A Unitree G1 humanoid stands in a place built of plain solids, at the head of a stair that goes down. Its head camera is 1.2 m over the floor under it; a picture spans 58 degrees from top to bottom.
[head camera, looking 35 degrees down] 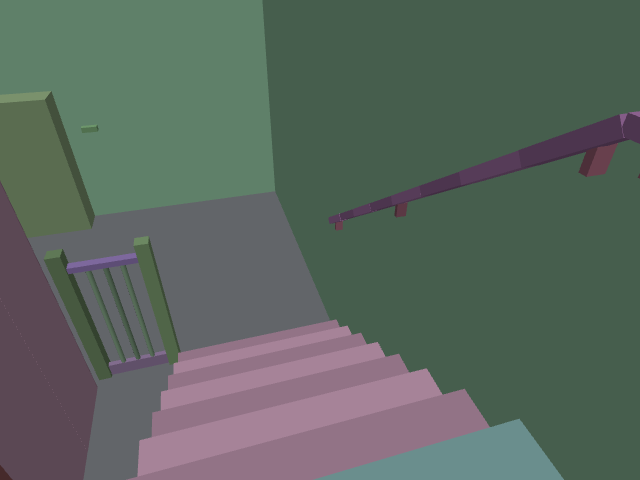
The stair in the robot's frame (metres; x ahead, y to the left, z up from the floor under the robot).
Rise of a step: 0.18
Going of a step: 0.24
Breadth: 1.20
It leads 16 degrees to the left of straight ahead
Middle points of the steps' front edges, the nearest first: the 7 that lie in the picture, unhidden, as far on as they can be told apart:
0.83 0.04 -0.18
1.07 0.11 -0.36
1.31 0.17 -0.53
1.54 0.24 -0.71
1.78 0.31 -0.89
2.01 0.38 -1.07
2.25 0.45 -1.25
